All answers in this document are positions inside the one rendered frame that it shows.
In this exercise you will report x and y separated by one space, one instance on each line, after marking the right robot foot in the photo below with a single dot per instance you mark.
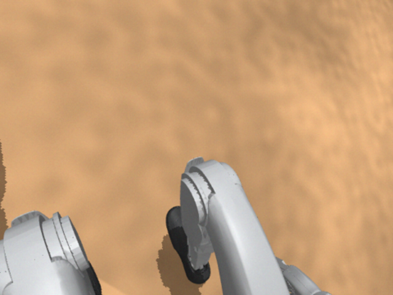
179 242

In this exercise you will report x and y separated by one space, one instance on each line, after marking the left robot foot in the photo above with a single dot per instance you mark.
94 280

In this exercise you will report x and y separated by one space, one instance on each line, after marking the right robot hand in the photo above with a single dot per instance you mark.
297 282

